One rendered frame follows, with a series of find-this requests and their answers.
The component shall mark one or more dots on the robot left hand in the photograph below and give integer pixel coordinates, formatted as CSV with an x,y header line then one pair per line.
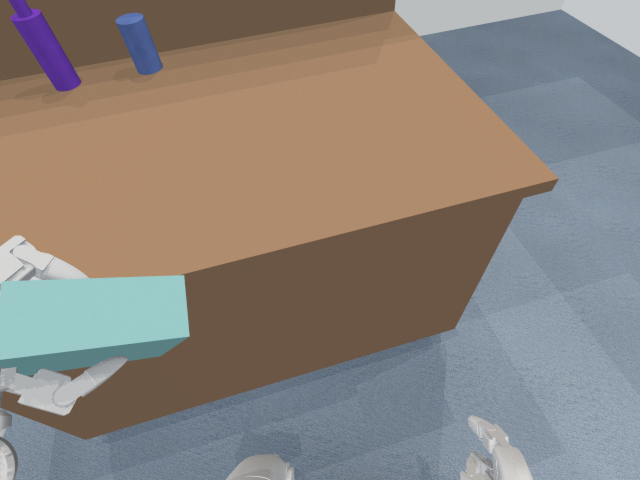
x,y
47,390

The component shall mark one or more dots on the robot right hand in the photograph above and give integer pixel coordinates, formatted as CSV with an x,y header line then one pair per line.
x,y
508,462

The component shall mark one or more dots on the table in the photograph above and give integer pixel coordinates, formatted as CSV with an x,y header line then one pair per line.
x,y
328,186

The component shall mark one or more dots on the robot left thigh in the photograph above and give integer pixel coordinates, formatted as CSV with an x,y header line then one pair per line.
x,y
262,467

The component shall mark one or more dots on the sponge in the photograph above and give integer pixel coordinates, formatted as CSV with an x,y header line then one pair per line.
x,y
66,324

